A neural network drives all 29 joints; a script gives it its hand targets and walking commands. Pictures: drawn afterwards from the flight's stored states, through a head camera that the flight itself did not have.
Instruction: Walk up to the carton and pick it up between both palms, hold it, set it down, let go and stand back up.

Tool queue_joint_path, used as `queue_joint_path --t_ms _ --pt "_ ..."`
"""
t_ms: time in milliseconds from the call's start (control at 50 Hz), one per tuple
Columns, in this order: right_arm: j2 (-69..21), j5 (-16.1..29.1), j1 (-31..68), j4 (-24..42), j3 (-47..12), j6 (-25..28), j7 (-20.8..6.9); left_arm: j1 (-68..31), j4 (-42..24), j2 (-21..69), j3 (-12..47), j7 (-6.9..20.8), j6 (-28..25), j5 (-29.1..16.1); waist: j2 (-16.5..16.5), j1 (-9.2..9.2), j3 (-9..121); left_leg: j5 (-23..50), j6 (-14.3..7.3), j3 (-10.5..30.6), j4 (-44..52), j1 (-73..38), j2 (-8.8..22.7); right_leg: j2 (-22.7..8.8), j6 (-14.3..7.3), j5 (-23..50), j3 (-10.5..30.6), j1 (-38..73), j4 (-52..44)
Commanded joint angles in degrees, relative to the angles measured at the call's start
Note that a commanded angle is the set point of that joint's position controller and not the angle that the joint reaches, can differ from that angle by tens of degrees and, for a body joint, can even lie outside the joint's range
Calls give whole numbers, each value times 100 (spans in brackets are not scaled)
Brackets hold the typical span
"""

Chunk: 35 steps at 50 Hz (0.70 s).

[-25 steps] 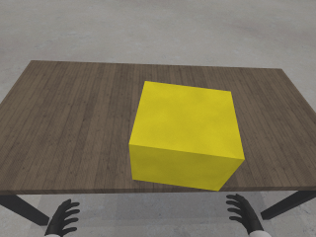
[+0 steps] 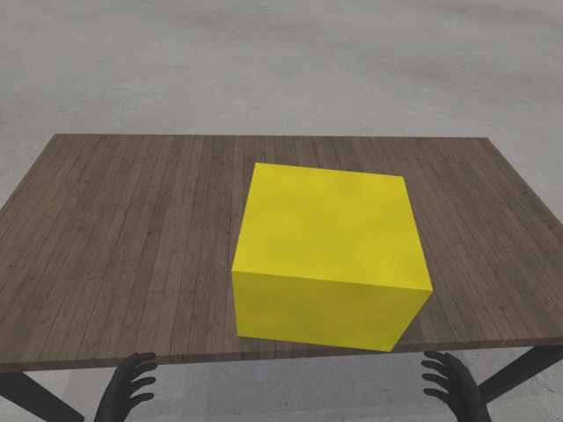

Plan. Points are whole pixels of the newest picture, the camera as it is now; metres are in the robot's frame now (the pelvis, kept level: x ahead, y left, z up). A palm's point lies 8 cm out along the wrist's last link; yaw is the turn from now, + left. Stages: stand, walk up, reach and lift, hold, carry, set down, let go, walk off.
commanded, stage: reach and lift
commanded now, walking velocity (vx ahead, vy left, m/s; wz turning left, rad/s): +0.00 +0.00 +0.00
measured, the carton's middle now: (321, 255) +0.42 -0.07 -0.04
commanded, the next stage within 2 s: none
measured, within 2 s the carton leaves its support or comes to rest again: neither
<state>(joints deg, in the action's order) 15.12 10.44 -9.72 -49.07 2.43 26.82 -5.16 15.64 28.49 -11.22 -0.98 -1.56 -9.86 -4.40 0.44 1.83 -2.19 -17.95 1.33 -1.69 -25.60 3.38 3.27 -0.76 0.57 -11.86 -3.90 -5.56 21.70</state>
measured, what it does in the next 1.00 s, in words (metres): stands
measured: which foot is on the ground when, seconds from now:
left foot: down 0.00-1.00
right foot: down 0.00-1.00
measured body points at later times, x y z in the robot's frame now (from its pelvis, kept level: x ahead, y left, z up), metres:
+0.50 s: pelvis -0.03 -0.01 -0.01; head -0.04 -0.01 +0.44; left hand +0.19 +0.23 -0.03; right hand +0.18 -0.26 -0.04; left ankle -0.04 +0.12 -0.74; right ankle +0.00 -0.13 -0.74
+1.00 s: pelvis -0.01 -0.01 +0.00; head -0.03 +0.00 +0.45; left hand +0.27 +0.22 +0.02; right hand +0.26 -0.27 +0.01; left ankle -0.04 +0.12 -0.74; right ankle +0.00 -0.13 -0.74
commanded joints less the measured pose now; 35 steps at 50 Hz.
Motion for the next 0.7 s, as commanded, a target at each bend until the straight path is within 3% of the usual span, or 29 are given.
queue_joint_path --t_ms 0,180,280,440,580,680 --pt "770 137 172 510 167 273 29 -193 -421 -515 -58 16 -444 -147 -143 -26 203 2060 256 -44 382 758 -450 338 -267 967 312 548 -138" --pt "636 260 271 887 247 450 84 -370 -119 -790 198 85 -1121 -598 -101 -12 99 1306 203 -15 371 1077 -451 278 -257 338 418 310 -56" --pt "572 328 579 934 241 411 99 -954 138 -965 388 56 -1434 -879 -47 -146 114 621 128 53 276 1299 -419 189 -226 -192 482 -14 88" --pt "599 606 949 757 116 467 163 -1463 622 -1092 511 79 -1841 -1131 -42 -267 374 615 167 161 22 1490 -466 184 -153 -53 502 -147 365" --pt "826 619 1623 1061 57 132 178 -2199 642 -1138 575 -25 -1504 -1298 20 -196 512 304 136 155 236 1435 -439 195 -155 -159 477 -139 286" --pt "898 749 1744 1225 6 -259 188 -2430 454 -1179 477 -82 -1138 -1252 11 -186 718 708 168 75 352 1207 -468 194 -142 299 484 122 170"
